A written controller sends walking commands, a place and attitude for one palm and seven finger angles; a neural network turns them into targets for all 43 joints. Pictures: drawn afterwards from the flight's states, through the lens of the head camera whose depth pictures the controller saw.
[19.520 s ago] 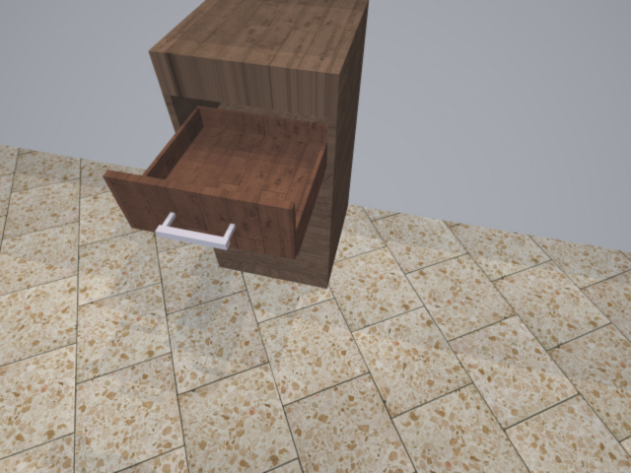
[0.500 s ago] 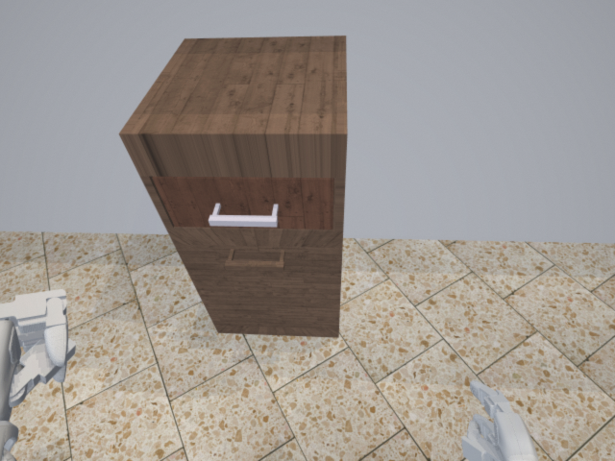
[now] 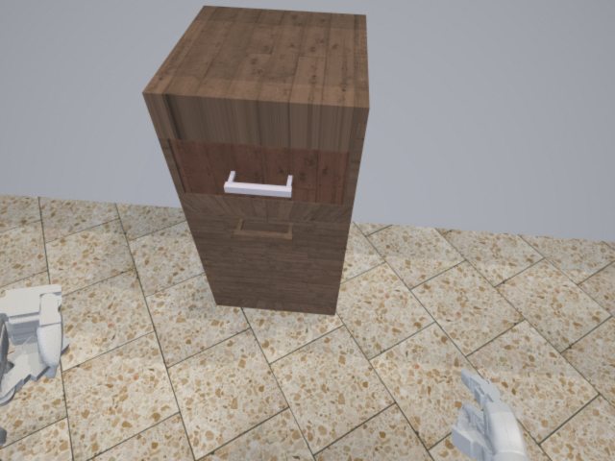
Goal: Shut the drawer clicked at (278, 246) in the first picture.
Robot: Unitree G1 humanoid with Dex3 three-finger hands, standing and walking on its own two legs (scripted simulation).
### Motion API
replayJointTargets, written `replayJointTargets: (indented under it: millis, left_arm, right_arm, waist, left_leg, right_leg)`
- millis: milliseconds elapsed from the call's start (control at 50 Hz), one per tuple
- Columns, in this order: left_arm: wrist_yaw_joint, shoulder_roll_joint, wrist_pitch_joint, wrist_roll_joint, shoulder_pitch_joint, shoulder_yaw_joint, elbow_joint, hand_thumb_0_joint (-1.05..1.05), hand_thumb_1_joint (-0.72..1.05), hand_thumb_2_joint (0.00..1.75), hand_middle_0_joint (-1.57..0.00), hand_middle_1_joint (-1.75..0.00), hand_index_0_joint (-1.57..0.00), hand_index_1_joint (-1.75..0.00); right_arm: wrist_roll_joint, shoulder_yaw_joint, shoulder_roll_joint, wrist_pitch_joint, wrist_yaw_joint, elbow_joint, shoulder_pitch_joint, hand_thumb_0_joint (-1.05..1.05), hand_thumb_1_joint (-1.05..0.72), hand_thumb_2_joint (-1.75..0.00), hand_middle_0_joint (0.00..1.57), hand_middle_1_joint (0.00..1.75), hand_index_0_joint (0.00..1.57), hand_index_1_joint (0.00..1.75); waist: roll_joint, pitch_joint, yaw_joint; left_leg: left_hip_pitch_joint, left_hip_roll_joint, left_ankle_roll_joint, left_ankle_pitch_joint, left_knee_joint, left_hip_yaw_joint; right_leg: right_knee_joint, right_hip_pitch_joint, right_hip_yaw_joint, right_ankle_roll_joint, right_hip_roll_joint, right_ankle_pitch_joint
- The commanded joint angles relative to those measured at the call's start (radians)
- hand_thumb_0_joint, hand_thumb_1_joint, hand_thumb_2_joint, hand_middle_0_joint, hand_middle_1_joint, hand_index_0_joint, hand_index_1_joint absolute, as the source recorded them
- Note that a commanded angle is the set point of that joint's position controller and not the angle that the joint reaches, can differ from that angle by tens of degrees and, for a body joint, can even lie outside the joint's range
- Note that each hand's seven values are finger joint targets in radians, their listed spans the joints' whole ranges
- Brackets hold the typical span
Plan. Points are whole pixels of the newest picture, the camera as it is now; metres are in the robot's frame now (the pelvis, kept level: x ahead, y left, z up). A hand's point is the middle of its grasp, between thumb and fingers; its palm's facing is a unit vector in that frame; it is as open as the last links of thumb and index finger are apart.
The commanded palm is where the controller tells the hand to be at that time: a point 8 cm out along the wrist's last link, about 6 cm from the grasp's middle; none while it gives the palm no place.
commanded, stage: step back with the hand held close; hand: left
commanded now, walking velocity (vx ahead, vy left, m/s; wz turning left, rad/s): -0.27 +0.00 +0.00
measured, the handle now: (259, 183) +0.68 +0.15 -0.10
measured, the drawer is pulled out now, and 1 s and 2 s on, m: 0.00 0.00 0.00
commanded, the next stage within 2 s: stop stepping back and stand still in 0.72 s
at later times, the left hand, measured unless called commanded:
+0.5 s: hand (51, 416) +0.13 +0.21 +0.17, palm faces +0.29 -0.81 -0.50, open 3.3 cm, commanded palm +0.06 +0.26 +0.18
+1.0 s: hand out of the picture +0.02 +0.17 +0.18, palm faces +0.28 -0.82 -0.50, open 3.2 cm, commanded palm -0.04 +0.23 +0.18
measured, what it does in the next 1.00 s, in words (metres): walks backwards: left foot, then right foot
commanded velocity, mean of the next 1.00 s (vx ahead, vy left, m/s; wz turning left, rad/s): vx -0.27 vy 0.02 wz -0.03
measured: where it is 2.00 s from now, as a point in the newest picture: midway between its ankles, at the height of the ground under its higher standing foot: outside the picture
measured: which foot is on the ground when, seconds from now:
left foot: down 0.00-0.44, up 0.46-0.60, down 0.62-0.92, up 0.94-1.00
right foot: down 0.00-0.64, up 0.66-0.90, down 0.92-1.00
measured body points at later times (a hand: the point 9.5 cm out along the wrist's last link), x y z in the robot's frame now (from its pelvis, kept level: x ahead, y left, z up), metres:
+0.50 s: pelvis -0.06 -0.02 -0.01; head -0.03 -0.01 +0.44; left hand +0.11 +0.25 +0.19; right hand +0.14 -0.26 -0.08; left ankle +0.01 +0.07 -0.71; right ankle -0.01 -0.12 -0.73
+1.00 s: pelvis -0.18 -0.05 +0.00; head -0.16 -0.05 +0.45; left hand +0.00 +0.22 +0.20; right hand -0.02 -0.27 -0.09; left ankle -0.12 +0.09 -0.71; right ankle -0.19 -0.14 -0.73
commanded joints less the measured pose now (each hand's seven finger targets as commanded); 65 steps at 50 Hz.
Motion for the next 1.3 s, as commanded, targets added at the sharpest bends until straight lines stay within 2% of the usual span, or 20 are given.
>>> replayJointTargets:
  millis: [0, 60, 120, 320, 380, 420, 460, 560, 600, 640, 660, 740, 800, 860, 900, 920, 980, 1100, 1220, 1280]
  left_arm:
    - [0.034, 0.173, -0.085, 0.004, -0.022, 0.137, -0.256, 0.0, 0.9, 0.9, -1.4, -1.6, -1.4, -1.6]
    - [0.033, 0.181, -0.091, 0.026, -0.038, 0.157, -0.284, 0.0, 0.9, 0.9, -1.4, -1.6, -1.4, -1.6]
    - [0.028, 0.198, -0.093, 0.034, -0.024, 0.189, -0.269, 0.0, 0.9, 0.9, -1.4, -1.6, -1.4, -1.6]
    - [-0.003, 0.189, -0.12, -0.01, 0.011, 0.176, -0.272, 0.0, 0.9, 0.9, -1.4, -1.6, -1.4, -1.6]
    - [0.002, 0.225, -0.116, -0.01, 0.022, 0.211, -0.277, 0.0, 0.9, 0.9, -1.4, -1.6, -1.4, -1.6]
    - [0.016, 0.239, -0.111, -0.022, 0.004, 0.212, -0.258, 0.0, 0.9, 0.9, -1.4, -1.6, -1.4, -1.6]
    - [0.032, 0.222, -0.1, -0.028, -0.013, 0.201, -0.244, 0.0, 0.9, 0.9, -1.4, -1.6, -1.4, -1.6]
    - [0.028, 0.17, -0.092, -0.015, -0.002, 0.14, -0.2, 0.0, 0.9, 0.9, -1.4, -1.6, -1.4, -1.6]
    - [0.023, 0.201, -0.116, 0.002, -0.055, 0.151, -0.276, 0.0, 0.9, 0.9, -1.4, -1.6, -1.4, -1.6]
    - [0.019, 0.21, -0.129, -0.009, -0.038, 0.161, -0.305, 0.0, 0.9, 0.9, -1.4, -1.6, -1.4, -1.6]
    - [0.02, 0.24, -0.123, -0.019, -0.002, 0.21, -0.299, 0.0, 0.9, 0.9, -1.4, -1.6, -1.4, -1.6]
    - [0.019, 0.172, -0.099, -0.015, -0.009, 0.148, -0.385, 0.0, 0.9, 0.9, -1.4, -1.6, -1.4, -1.6]
    - [0.014, 0.165, -0.085, -0.014, 0.011, 0.139, -0.329, 0.0, 0.9, 0.9, -1.4, -1.6, -1.4, -1.6]
    - [0.012, 0.169, -0.062, -0.016, 0.081, 0.172, -0.237, 0.0, 0.9, 0.9, -1.4, -1.6, -1.4, -1.6]
    - [0.014, 0.221, -0.053, -0.023, 0.066, 0.193, -0.207, 0.0, 0.9, 0.9, -1.4, -1.6, -1.4, -1.6]
    - [0.024, 0.237, -0.043, -0.034, 0.014, 0.208, -0.197, 0.0, 0.9, 0.9, -1.4, -1.6, -1.4, -1.6]
    - [0.032, 0.198, -0.034, -0.026, 0.02, 0.187, -0.152, 0.0, 0.9, 0.9, -1.4, -1.6, -1.4, -1.6]
    - [0.04, 0.149, -0.045, -0.007, 0.014, 0.114, -0.166, 0.0, 0.9, 0.9, -1.4, -1.6, -1.4, -1.6]
    - [0.045, 0.181, -0.067, 0.02, -0.027, 0.14, -0.263, 0.0, 0.9, 0.9, -1.4, -1.6, -1.4, -1.6]
    - [0.05, 0.16, -0.059, 0.033, -0.078, 0.133, -0.215, 0.0, 0.9, 0.9, -1.4, -1.6, -1.4, -1.6]
  right_arm:
    - [-0.011, -0.052, -0.148, -0.063, -0.02, -0.148, -0.067, 0.0, -0.9, -0.9, 0.2, 0.3, 0.2, 0.3]
    - [-0.014, -0.053, -0.155, -0.076, -0.029, -0.158, -0.085, 0.0, -0.9, -0.9, 0.2, 0.3, 0.2, 0.3]
    - [-0.02, -0.063, -0.147, -0.087, -0.031, -0.156, -0.078, 0.0, -0.9, -0.9, 0.2, 0.3, 0.2, 0.3]
    - [-0.018, -0.075, -0.147, -0.094, -0.009, -0.102, -0.062, 0.0, -0.9, -0.9, 0.2, 0.3, 0.2, 0.3]
    - [-0.012, -0.077, -0.133, -0.075, -0.008, -0.124, -0.078, 0.0, -0.9, -0.9, 0.2, 0.3, 0.2, 0.3]
    - [-0.001, -0.087, -0.109, -0.054, -0.001, -0.112, -0.067, 0.0, -0.9, -0.9, 0.2, 0.3, 0.2, 0.3]
    - [-0.011, -0.093, -0.105, -0.043, 0.001, -0.097, -0.077, 0.0, -0.9, -0.9, 0.2, 0.3, 0.2, 0.3]
    - [-0.009, -0.05, -0.085, -0.024, -0.026, -0.093, -0.108, 0.0, -0.9, -0.9, 0.2, 0.3, 0.2, 0.3]
    - [-0.012, -0.066, -0.131, -0.053, -0.031, -0.093, -0.093, 0.0, -0.9, -0.9, 0.2, 0.3, 0.2, 0.3]
    - [-0.012, -0.086, -0.12, -0.104, -0.01, -0.076, -0.016, 0.0, -0.9, -0.9, 0.2, 0.3, 0.2, 0.3]
    - [-0.031, -0.085, -0.117, -0.135, -0.012, -0.084, -0.034, 0.0, -0.9, -0.9, 0.2, 0.3, 0.2, 0.3]
    - [-0.026, -0.076, -0.113, -0.163, 0.014, -0.05, -0.014, 0.0, -0.9, -0.9, 0.2, 0.3, 0.2, 0.3]
    - [-0.035, -0.068, -0.114, -0.164, 0.024, -0.042, -0.036, 0.0, -0.9, -0.9, 0.2, 0.3, 0.2, 0.3]
    - [-0.021, -0.058, -0.114, -0.138, 0.023, -0.076, -0.045, 0.0, -0.9, -0.9, 0.2, 0.3, 0.2, 0.3]
    - [-0.007, -0.051, -0.083, -0.105, 0.021, -0.107, -0.067, 0.0, -0.9, -0.9, 0.2, 0.3, 0.2, 0.3]
    - [-0.005, -0.043, -0.08, -0.098, 0.01, -0.098, -0.081, 0.0, -0.9, -0.9, 0.2, 0.3, 0.2, 0.3]
    - [0.006, -0.037, -0.069, -0.09, -0.002, -0.076, -0.07, 0.0, -0.9, -0.9, 0.2, 0.3, 0.2, 0.3]
    - [0.001, -0.038, -0.1, -0.124, -0.025, -0.069, -0.052, 0.0, -0.9, -0.9, 0.2, 0.3, 0.2, 0.3]
    - [-0.004, -0.037, -0.12, -0.151, -0.033, -0.072, -0.031, 0.0, -0.9, -0.9, 0.2, 0.3, 0.2, 0.3]
    - [-0.006, -0.041, -0.121, -0.158, -0.038, -0.067, -0.033, 0.0, -0.9, -0.9, 0.2, 0.3, 0.2, 0.3]
  waist:
    - [0.06, -0.093, -0.019]
    - [0.184, -0.106, -0.003]
    - [0.143, -0.126, 0.004]
    - [0.044, -0.264, -0.007]
    - [-0.053, -0.22, -0.017]
    - [-0.194, -0.166, -0.023]
    - [-0.175, -0.162, -0.016]
    - [-0.049, -0.099, -0.033]
    - [0.236, -0.16, -0.017]
    - [0.17, -0.224, -0.022]
    - [0.236, -0.255, 0.004]
    - [0.17, -0.235, -0.007]
    - [0.182, -0.198, -0.009]
    - [0.137, -0.155, 0.007]
    - [-0.191, -0.101, -0.012]
    - [-0.249, -0.056, 0.003]
    - [-0.191, -0.155, -0.018]
    - [-0.115, -0.05, -0.017]
    - [0.193, -0.043, -0.019]
    - [0.1, 0.029, -0.009]
  left_leg:
    - [-0.144, 0.131, 0.02, -0.296, -0.225, -0.196]
    - [-0.357, 0.226, 0.059, -0.415, -0.389, -0.314]
    - [-0.374, 0.249, 0.074, -0.324, -0.354, -0.309]
    - [-0.038, 0.186, 0.034, 0.166, -0.145, -0.178]
    - [-0.121, 0.105, 0.005, -0.122, -0.052, -0.128]
    - [-0.033, -0.009, -0.063, -0.183, 0.226, -0.056]
    - [-0.028, -0.011, -0.076, -0.233, 0.491, -0.093]
    - [0.048, 0.034, -0.06, -0.027, -0.114, -0.05]
    - [-0.003, 0.273, 0.025, 0.304, -0.246, -0.273]
    - [0.121, 0.336, 0.083, 0.473, -0.202, -0.229]
    - [0.093, 0.374, 0.12, 0.486, -0.198, -0.312]
    - [0.228, 0.325, 0.066, 0.714, -0.123, -0.179]
    - [0.192, 0.313, 0.044, 0.594, -0.162, -0.164]
    - [0.02, 0.227, -0.003, 0.035, -0.142, -0.097]
    - [-0.065, 0.048, -0.086, -0.23, 0.111, 0.017]
    - [-0.086, 0.029, -0.085, -0.225, 0.268, -0.012]
    - [-0.14, 0.053, -0.073, -0.135, 0.342, -0.054]
    - [0.127, 0.047, -0.026, -0.136, -0.086, 0.006]
    - [0.014, 0.187, 0.043, -0.411, -0.304, -0.218]
    - [-0.118, 0.168, 0.031, -0.457, -0.267, -0.184]
  right_leg:
    - [-0.052, 0.158, 0.14, 0.005, -0.049, -0.17]
    - [0.199, 0.368, 0.092, 0.026, 0.035, -0.002]
    - [0.276, 0.382, 0.113, 0.027, 0.051, 0.001]
    - [0.147, 0.212, 0.175, 0.021, 0.005, 0.147]
    - [0.016, 0.164, 0.306, -0.009, -0.092, 0.161]
    - [-0.221, -0.071, 0.487, -0.102, -0.271, -0.076]
    - [-0.266, -0.146, 0.482, -0.177, -0.343, -0.055]
    - [-0.01, -0.023, 0.201, -0.051, -0.143, 0.24]
    - [0.268, 0.041, 0.111, 0.026, 0.01, 0.011]
    - [0.452, -0.082, 0.145, 0.03, 0.045, -0.278]
    - [0.539, -0.121, 0.151, 0.03, 0.039, -0.328]
    - [0.363, -0.112, 0.096, 0.023, 0.009, -0.276]
    - [0.222, -0.029, 0.058, 0.027, 0.02, -0.236]
    - [-0.058, 0.171, 0.046, 0.027, -0.009, -0.101]
    - [-0.261, 0.05, 0.363, -0.078, -0.241, -0.184]
    - [-0.325, -0.045, 0.445, -0.13, -0.341, -0.252]
    - [-0.203, 0.121, 0.332, -0.108, -0.291, -0.115]
    - [-0.224, -0.022, 0.239, -0.061, -0.223, -0.405]
    - [0.076, 0.059, 0.093, 0.008, -0.046, -0.294]
    - [0.043, 0.132, 0.099, -0.002, -0.031, -0.28]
